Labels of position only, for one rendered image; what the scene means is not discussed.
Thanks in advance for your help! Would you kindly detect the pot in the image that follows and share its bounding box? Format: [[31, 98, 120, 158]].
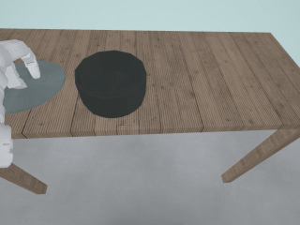
[[74, 50, 147, 119]]

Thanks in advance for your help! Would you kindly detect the left robot upper arm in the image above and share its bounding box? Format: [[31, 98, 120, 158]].
[[0, 122, 13, 169]]

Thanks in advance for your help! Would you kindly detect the robot left hand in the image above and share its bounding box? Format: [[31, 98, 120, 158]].
[[0, 39, 40, 89]]

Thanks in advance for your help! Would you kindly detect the table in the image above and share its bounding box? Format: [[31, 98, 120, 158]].
[[0, 28, 300, 195]]

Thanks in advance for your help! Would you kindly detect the lid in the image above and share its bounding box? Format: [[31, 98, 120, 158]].
[[3, 60, 66, 114]]

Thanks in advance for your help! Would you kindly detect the knob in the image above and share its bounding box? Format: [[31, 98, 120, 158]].
[[15, 67, 32, 83]]

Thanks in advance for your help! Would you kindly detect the robot left forearm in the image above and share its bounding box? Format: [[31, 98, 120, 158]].
[[0, 44, 12, 124]]

